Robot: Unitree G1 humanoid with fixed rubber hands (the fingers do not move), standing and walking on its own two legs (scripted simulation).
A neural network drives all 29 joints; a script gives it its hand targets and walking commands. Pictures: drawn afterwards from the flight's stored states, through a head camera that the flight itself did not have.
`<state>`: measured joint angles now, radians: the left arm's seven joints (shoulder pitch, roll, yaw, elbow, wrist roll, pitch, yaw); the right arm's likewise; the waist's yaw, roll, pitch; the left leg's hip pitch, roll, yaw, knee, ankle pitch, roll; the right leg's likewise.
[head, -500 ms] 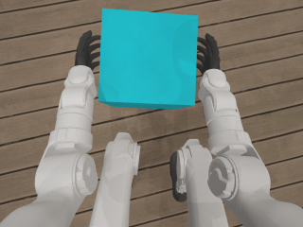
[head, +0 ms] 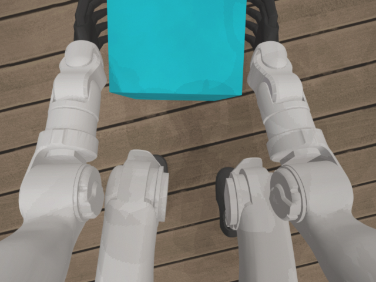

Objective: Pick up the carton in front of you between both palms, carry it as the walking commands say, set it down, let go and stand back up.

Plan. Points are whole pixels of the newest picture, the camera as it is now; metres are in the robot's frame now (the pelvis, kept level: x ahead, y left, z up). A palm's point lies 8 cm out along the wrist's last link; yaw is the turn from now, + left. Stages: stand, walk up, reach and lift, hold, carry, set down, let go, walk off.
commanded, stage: set down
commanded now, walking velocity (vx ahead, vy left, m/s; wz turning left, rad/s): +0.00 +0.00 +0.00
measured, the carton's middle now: (176, 48) +0.51 +0.08 -0.25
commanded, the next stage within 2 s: none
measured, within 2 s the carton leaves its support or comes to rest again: rests again in 0.54 s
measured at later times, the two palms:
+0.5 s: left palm (89, 43) +0.49 +0.22 -0.17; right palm (264, 43) +0.52 -0.08 -0.16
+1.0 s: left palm (94, 46) +0.49 +0.22 -0.18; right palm (270, 43) +0.52 -0.09 -0.17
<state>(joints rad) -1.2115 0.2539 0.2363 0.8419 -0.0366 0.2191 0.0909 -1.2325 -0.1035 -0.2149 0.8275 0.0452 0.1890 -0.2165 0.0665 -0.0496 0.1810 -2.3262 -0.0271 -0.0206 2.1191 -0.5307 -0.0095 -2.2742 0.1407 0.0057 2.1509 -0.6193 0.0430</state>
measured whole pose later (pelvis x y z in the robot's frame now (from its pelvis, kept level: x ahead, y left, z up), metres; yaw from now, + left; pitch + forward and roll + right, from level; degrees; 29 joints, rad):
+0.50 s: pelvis -0.02 +0.01 -0.01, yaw -1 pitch +36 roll -2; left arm -1.34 0.28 0.28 1.04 0.03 0.18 0.03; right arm -1.36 -0.12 -0.33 1.02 -0.06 0.14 -0.17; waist 0.07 -0.05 0.27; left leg -2.30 -0.02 -0.01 2.17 -0.50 0.01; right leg -2.24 0.16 0.01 2.19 -0.59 0.06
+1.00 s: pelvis -0.01 -0.01 -0.02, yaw +0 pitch +35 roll +0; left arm -1.36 0.29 0.39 1.12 0.11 0.11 -0.05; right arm -1.36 -0.15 -0.31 1.06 -0.05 0.10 -0.07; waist 0.07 -0.08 0.30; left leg -2.27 -0.02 -0.04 2.19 -0.53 -0.03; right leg -2.24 0.16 -0.02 2.22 -0.60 0.02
